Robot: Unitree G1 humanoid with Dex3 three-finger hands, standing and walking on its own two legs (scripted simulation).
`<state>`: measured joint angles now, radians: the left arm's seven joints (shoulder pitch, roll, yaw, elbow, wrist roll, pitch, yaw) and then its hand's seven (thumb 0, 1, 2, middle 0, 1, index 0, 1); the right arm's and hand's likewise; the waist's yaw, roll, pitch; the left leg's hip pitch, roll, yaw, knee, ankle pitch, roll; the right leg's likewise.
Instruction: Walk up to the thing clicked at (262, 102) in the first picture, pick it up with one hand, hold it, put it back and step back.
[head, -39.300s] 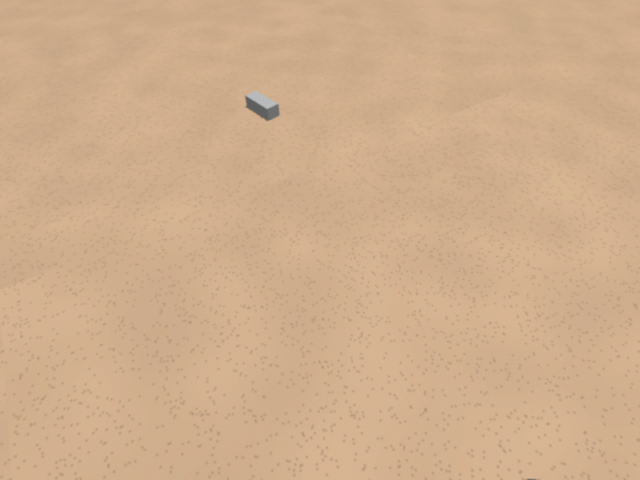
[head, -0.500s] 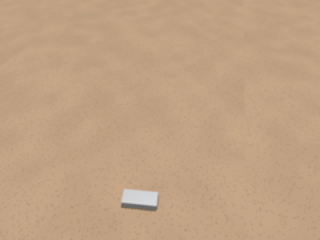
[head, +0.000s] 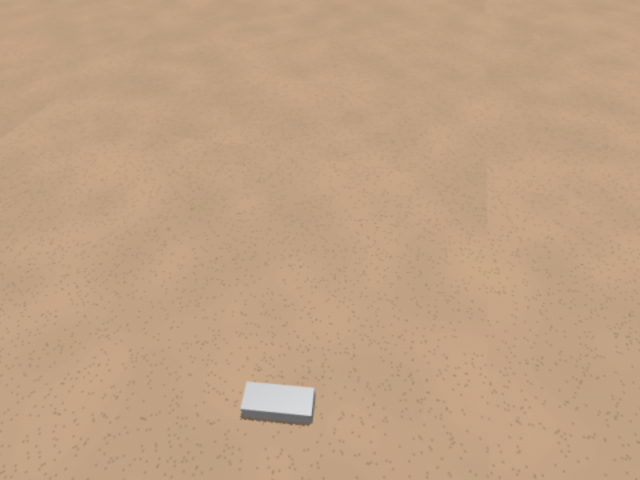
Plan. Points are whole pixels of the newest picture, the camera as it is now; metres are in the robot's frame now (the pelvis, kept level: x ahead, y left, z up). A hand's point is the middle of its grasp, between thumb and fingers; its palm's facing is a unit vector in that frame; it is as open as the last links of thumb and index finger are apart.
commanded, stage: stand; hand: left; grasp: from above
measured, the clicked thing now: (279, 402) +0.45 +0.17 -0.74
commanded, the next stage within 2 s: step back in 1.44 s
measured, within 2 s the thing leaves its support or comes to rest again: neither
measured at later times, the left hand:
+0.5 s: hand out of the picture +0.07 +0.24 -0.16, palm faces +0.02 -0.94 -0.33, open 7.4 cm
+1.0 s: hand out of the picture +0.08 +0.24 -0.16, palm faces +0.02 -0.94 -0.33, open 7.4 cm
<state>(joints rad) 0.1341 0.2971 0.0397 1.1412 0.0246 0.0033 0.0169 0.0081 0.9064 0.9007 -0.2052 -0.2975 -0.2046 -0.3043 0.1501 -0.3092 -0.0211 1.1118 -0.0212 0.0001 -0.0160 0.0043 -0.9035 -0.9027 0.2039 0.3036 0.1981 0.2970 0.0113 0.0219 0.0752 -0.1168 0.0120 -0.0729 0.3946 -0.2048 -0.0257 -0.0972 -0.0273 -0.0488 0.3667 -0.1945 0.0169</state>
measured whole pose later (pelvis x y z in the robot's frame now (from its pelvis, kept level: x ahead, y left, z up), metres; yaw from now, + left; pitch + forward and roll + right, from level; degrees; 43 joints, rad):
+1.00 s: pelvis +0.01 -0.01 +0.00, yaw +0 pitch -3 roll +0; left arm 0.10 0.32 0.03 1.16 0.01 0.00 0.00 0.01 0.91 0.90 -0.21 -0.30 -0.20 -0.30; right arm 0.12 -0.33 0.00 1.13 -0.01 -0.01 -0.01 0.00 -0.90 -0.90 0.20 0.30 0.20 0.30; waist 0.01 0.02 0.07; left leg -0.10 0.02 -0.07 0.35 -0.20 -0.04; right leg -0.09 -0.02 -0.05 0.33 -0.19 0.01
